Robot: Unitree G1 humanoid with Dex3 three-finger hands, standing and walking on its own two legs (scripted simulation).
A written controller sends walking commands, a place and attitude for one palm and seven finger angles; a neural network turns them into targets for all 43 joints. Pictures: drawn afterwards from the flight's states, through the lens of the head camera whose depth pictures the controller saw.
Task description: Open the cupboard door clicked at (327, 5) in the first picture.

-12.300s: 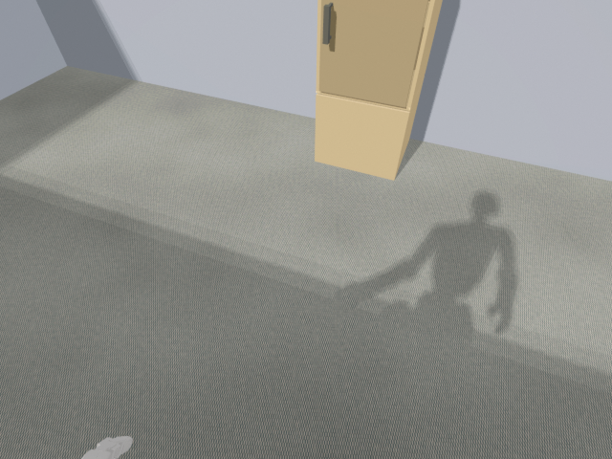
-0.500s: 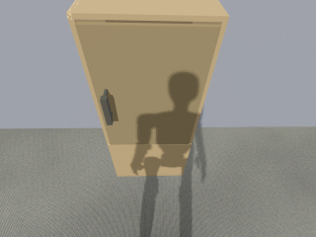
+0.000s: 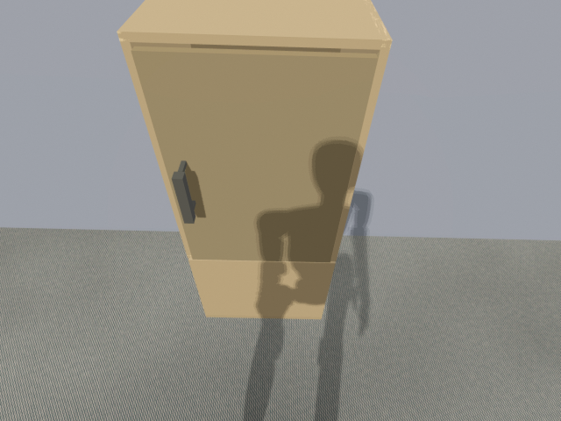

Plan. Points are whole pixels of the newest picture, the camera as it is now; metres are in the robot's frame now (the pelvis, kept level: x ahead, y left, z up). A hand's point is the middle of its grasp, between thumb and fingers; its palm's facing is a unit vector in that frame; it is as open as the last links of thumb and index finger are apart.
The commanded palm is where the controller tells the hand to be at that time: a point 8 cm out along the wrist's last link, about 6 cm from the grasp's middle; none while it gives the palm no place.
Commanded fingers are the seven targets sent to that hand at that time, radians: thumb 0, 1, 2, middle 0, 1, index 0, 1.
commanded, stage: come to a stop and stand still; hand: left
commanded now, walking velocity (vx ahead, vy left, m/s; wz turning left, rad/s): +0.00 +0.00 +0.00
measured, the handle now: (186, 192) +0.57 +0.24 -0.05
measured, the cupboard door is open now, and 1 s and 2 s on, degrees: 0 0 0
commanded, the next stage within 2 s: look again from close up in 0.14 s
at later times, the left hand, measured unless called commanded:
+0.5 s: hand out of the picture +0.03 +0.19 -0.18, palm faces +0.02 -0.98 -0.21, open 7.4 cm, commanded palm none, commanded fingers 0.00 0.90 0.90 -0.20 -0.30 -0.20 -0.30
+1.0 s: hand (137, 374) +0.20 +0.22 -0.06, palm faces +0.24 -0.96 -0.17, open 7.5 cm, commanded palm +0.14 +0.27 -0.07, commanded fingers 0.00 0.69 0.81 -0.22 -0.44 -0.22 -0.44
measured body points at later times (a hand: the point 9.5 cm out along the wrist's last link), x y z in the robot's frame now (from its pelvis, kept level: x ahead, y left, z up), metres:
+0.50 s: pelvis +0.03 +0.02 -0.01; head +0.03 +0.02 +0.44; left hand +0.03 +0.25 -0.16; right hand +0.02 -0.19 -0.17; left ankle +0.04 +0.12 -0.74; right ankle -0.02 -0.09 -0.74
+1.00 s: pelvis +0.02 +0.03 -0.01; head +0.03 +0.02 +0.44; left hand +0.18 +0.27 -0.05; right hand +0.11 -0.22 -0.13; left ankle +0.04 +0.13 -0.74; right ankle -0.02 -0.09 -0.74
